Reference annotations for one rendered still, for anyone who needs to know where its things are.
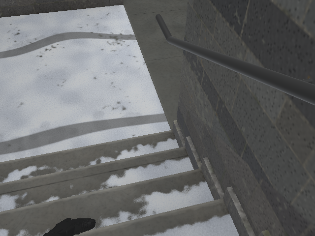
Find stairs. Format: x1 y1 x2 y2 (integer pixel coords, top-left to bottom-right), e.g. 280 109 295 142
0 130 239 236

